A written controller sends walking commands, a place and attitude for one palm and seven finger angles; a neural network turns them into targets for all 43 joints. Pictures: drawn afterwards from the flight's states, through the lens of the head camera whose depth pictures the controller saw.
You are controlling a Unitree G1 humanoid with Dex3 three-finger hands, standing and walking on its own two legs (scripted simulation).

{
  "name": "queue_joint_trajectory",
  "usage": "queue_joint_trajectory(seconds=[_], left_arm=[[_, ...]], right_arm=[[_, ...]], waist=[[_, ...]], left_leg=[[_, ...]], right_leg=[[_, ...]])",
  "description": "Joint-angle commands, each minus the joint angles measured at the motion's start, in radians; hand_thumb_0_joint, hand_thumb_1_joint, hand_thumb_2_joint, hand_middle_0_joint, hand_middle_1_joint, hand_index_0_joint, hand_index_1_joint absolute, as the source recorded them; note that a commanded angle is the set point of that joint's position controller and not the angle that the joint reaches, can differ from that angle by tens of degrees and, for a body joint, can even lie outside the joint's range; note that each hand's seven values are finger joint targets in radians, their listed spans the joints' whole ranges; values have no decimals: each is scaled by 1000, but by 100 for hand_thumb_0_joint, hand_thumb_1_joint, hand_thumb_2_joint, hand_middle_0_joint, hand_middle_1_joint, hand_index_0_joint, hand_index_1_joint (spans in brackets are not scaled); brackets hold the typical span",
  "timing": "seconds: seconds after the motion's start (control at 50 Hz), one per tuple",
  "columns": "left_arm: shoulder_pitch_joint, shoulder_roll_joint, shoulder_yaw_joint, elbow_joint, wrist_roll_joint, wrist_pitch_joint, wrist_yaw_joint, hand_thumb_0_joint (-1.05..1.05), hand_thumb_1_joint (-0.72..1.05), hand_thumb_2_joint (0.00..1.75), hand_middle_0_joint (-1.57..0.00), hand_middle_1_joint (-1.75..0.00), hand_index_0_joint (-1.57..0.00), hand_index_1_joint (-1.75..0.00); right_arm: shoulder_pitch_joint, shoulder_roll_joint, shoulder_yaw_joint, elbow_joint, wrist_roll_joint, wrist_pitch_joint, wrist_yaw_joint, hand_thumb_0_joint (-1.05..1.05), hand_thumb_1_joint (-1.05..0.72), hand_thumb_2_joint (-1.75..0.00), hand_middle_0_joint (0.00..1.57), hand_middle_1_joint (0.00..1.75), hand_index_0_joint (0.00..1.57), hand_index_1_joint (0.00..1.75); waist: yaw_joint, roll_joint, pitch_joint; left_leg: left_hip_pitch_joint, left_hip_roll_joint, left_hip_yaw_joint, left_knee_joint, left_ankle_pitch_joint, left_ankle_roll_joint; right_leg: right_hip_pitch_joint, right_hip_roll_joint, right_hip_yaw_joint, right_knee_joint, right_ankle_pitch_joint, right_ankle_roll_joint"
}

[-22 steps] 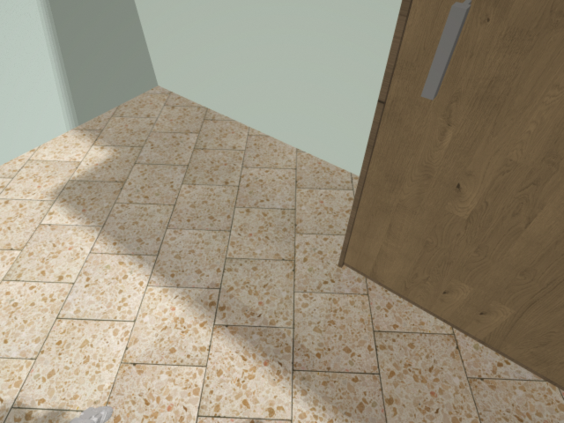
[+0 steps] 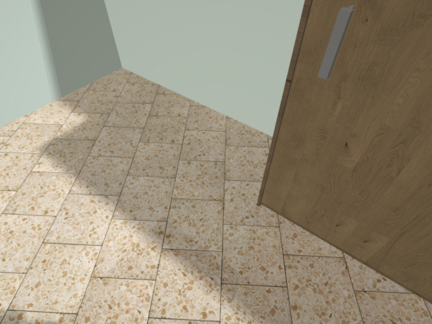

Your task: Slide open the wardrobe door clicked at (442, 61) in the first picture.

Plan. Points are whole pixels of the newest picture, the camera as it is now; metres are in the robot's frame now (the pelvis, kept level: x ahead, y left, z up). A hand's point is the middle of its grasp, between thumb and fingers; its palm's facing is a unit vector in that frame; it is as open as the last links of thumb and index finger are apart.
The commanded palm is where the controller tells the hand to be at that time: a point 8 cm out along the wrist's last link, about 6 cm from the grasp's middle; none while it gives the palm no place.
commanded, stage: stand and wait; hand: left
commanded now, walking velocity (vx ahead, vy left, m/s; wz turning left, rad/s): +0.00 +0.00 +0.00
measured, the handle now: (336, 43) +0.77 -0.28 +0.18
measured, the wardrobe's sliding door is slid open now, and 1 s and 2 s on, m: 0.00 0.00 0.00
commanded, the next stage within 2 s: look at it before walking up in 0.38 s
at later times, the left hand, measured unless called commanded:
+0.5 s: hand out of the picture +0.07 +0.24 -0.15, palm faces -0.04 -0.94 -0.35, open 7.4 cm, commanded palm none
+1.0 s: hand out of the picture +0.07 +0.23 -0.15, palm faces -0.04 -0.94 -0.34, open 7.4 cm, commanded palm none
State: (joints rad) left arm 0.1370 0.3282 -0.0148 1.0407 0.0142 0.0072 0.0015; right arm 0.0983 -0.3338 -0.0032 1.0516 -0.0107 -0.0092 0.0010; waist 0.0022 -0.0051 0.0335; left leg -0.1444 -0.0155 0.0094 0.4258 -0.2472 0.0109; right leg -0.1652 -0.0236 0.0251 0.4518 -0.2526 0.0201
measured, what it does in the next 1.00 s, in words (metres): stands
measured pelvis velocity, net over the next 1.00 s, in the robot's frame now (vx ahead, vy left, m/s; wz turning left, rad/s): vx -0.01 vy -0.01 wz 0.00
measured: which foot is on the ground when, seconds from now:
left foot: down 0.00-1.00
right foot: down 0.00-1.00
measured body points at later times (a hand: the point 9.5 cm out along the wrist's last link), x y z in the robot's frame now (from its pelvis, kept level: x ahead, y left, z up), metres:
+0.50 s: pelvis -0.01 -0.01 +0.00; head -0.01 -0.02 +0.45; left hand +0.07 +0.28 -0.12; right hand +0.06 -0.31 -0.13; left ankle -0.01 +0.11 -0.74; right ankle +0.00 -0.13 -0.74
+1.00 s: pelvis -0.01 -0.01 +0.00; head +0.00 -0.02 +0.45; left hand +0.07 +0.28 -0.13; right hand +0.07 -0.31 -0.13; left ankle -0.01 +0.11 -0.74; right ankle +0.00 -0.13 -0.74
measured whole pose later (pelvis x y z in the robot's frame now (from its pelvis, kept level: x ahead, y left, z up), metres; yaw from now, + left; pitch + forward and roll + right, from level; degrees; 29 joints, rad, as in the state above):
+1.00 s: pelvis -0.01 -0.01 +0.00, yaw +0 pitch -2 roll +0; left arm 0.13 0.33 -0.01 1.09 0.01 0.00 0.00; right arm 0.11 -0.34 0.00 1.12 -0.01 -0.01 0.00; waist 0.00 0.00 0.04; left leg -0.13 0.01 0.00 0.36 -0.20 -0.01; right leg -0.15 0.00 0.02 0.39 -0.20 0.00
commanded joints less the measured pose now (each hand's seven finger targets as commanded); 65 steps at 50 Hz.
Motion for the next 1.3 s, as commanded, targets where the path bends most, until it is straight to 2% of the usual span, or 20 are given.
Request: queue_joint_trajectory(seconds=[0.0, 0.48, 0.68, 0.84, 0.96, 1.02, 1.1, 1.12, 1.16, 1.18, 1.22, 1.28], left_arm=[[-53, 214, 53, -66, -3, -31, 12, 0, 90, 90, -20, -30, -20, -30], [-58, 218, 50, -23, -3, -33, 10, 0, 90, 90, -20, -30, -20, -30], [-53, 218, 51, -22, -3, -37, 11, 0, 90, 90, -20, -30, -20, -30], [-56, 217, 51, -18, -2, -35, 11, 0, 90, 90, -20, -30, -20, -30], [-51, 218, 51, -16, -3, -39, 11, 0, 90, 90, -20, -30, -20, -30], [-50, 217, 50, -16, -4, -37, 11, 0, 90, 90, -20, -30, -20, -30], [-51, 219, 53, -17, -3, -35, 10, 0, 90, 90, -20, -30, -20, -30], [-51, 213, 54, -23, -2, -30, 9, 0, 90, 90, -20, -30, -20, -30], [-7, 135, 46, -27, -2, -7, 13, 0, 90, 90, -20, -30, -20, -30], [12, 113, 44, -33, -2, 4, 14, 0, 90, 90, -20, -30, -20, -30], [25, 116, 53, -62, 2, 19, 11, 0, 90, 90, -20, -30, -20, -30], [38, 104, 67, -109, 5, 29, 5, 0, 90, 90, -20, -30, -20, -30]], right_arm=[[-56, -202, -43, -65, -1, -24, -14, 0, -90, -90, 20, 30, 20, 30], [-29, -208, -36, -6, 0, -25, -11, 0, -90, -90, 20, 30, 20, 30], [-28, -207, -36, -7, 2, -27, -13, 0, -90, -90, 20, 30, 20, 30], [-27, -204, -33, -3, 2, -22, -12, 0, -90, -90, 20, 30, 20, 30], [-29, -207, -34, -2, 2, -24, -13, 0, -90, -90, 20, 30, 20, 30], [-33, -211, -33, -1, 2, -25, -13, 0, -90, -90, 20, 30, 20, 30], [-37, -211, -36, -1, 2, -24, -15, 0, -90, -90, 20, 30, 20, 30], [-26, -206, -38, -3, 0, -23, -17, 0, -90, -90, 20, 30, 20, 30], [23, -117, -28, -7, -1, -10, -21, 0, -90, -90, 20, 30, 20, 30], [44, -91, -27, -15, -1, -1, -24, 0, -90, -90, 20, 30, 20, 30], [59, -99, -41, -46, -1, 10, -29, 0, -90, -90, 20, 30, 20, 30], [57, -113, -61, -93, -3, 17, -33, 0, -90, -90, 20, 30, 20, 30]], waist=[[-4, -7, -84], [-2, -9, -44], [-2, -11, -74], [-3, -10, -46], [-5, -12, -71], [-2, 7, -69], [-1, -5, -52], [-6, 0, -52], [-7, -7, -64], [-10, -15, -61], [-13, -15, -45], [-10, 26, -49]], left_leg=[[9, 121, -97, -76, 173, 25], [-1, 126, -105, -120, 104, 15], [27, 132, -99, -111, 163, 12], [14, 131, -103, -123, 129, 10], [37, 133, -98, -115, 170, 9], [39, 136, -98, -123, 174, 9], [43, 139, -89, -120, 163, 9], [52, 142, -76, -104, 175, 6], [49, 146, -37, -54, 188, -6], [42, 147, -22, -36, 176, -13], [25, 158, -10, -13, 137, -9], [10, 200, -27, -3, 106, 13]], right_leg=[[19, -94, 81, -77, 184, -53], [-9, -94, 101, -133, 80, -52], [16, -97, 97, -126, 168, -53], [7, -93, 100, -144, 121, -52], [19, -96, 102, -137, 181, -54], [22, -95, 95, -134, 185, -52], [4, -91, 104, -138, 184, -54], [-10, -87, 110, -122, 215, -55], [-28, -85, 124, -74, 279, -50], [-47, -82, 130, -55, 286, -46], [-98, -68, 144, -13, 276, -49], [-160, -28, 134, 81, 251, -45]])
